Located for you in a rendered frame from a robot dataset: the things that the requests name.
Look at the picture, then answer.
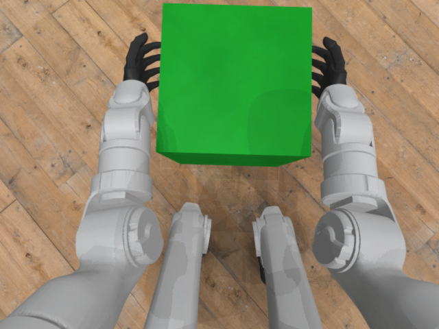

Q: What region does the left robot forearm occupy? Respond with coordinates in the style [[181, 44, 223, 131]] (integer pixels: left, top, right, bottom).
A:
[[75, 80, 155, 256]]

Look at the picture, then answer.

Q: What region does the carton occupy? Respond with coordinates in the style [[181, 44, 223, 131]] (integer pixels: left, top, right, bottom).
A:
[[156, 3, 312, 167]]

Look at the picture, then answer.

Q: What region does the right robot forearm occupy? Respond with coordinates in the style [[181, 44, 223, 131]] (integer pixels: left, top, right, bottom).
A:
[[314, 84, 406, 248]]

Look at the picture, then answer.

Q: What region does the robot right shin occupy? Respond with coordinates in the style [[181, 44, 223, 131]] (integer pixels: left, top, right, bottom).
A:
[[259, 206, 295, 268]]

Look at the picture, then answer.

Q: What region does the robot right upper arm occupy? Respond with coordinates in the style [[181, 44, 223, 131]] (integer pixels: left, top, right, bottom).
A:
[[311, 208, 439, 329]]

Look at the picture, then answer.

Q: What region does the robot left hand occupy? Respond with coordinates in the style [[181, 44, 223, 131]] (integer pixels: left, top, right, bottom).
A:
[[123, 33, 161, 92]]

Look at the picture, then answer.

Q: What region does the robot left thigh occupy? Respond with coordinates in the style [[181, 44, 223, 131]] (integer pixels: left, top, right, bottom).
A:
[[143, 209, 211, 329]]

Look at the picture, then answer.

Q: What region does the robot right hand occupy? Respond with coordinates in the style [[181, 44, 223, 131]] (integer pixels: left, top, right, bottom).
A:
[[311, 36, 347, 99]]

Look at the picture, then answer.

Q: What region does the robot left upper arm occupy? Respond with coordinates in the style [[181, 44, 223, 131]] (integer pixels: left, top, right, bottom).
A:
[[0, 204, 164, 329]]

